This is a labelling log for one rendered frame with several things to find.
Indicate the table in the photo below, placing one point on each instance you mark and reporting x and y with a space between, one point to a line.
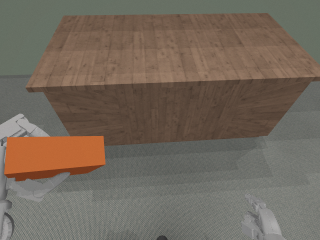
160 78

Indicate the right robot hand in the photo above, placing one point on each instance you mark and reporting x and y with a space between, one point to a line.
257 226

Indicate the left robot forearm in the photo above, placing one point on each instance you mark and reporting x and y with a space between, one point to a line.
7 224

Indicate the sponge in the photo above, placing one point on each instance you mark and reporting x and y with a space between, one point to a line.
47 156

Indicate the left robot hand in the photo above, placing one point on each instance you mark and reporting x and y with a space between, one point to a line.
19 126

